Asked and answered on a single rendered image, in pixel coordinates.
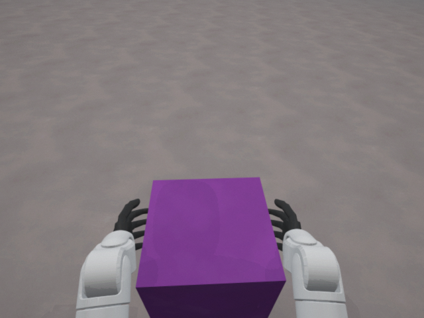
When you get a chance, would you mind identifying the right robot forearm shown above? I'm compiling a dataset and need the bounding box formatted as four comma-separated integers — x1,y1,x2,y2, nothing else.
282,229,348,318

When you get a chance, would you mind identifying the left robot forearm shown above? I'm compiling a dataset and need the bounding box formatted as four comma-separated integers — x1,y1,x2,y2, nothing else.
76,230,136,318

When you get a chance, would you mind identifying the robot left hand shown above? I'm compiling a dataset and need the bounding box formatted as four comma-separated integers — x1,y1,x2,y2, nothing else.
113,199,148,250

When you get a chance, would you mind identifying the robot right hand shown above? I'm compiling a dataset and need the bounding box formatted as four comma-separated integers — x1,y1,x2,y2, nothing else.
268,199,301,251

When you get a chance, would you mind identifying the carton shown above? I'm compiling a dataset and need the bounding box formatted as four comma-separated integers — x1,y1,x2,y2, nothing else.
136,177,286,318

